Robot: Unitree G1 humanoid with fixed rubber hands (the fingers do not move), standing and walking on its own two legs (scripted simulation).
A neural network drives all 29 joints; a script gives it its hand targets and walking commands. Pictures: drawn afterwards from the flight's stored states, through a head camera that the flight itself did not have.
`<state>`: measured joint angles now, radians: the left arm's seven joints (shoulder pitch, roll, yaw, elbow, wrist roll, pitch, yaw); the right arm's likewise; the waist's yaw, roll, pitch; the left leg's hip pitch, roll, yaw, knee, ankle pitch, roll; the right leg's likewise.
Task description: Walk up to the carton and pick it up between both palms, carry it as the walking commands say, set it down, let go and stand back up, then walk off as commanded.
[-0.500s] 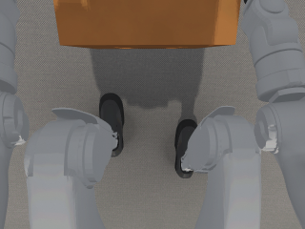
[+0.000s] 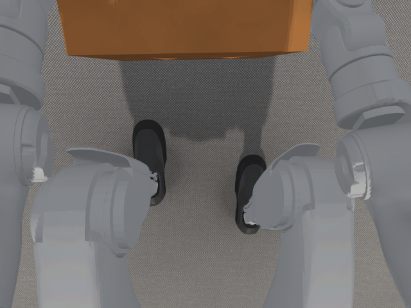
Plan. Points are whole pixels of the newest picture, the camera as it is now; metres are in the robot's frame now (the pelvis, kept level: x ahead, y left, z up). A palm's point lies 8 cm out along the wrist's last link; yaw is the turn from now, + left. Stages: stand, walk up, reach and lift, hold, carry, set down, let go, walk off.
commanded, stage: reach and lift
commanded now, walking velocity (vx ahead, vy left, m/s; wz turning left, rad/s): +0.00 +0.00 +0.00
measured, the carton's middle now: out of the picture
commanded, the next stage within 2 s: none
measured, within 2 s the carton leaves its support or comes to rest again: leaves its support in 0.74 s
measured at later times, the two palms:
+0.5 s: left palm out of the picture +0.55 +0.25 -0.17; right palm out of the picture +0.56 -0.12 -0.18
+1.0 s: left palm out of the picture +0.54 +0.26 -0.13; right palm out of the picture +0.56 -0.12 -0.14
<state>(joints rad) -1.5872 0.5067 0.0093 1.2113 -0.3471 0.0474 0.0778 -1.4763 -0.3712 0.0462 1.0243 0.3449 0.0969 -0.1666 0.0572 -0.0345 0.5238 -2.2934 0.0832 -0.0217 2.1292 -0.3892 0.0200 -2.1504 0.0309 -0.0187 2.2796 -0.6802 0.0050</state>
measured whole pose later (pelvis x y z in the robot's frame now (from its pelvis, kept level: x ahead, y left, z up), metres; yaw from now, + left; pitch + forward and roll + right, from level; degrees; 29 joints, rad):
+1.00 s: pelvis -0.01 +0.00 +0.02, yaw +0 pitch +29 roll -1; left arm -1.51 0.50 0.05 1.02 -0.31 0.18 0.09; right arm -1.46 -0.35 -0.04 0.94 0.30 0.22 -0.15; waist 0.06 -0.06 0.53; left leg -2.20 0.07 -0.03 2.09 -0.39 0.01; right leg -2.07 0.04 -0.02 2.24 -0.67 0.00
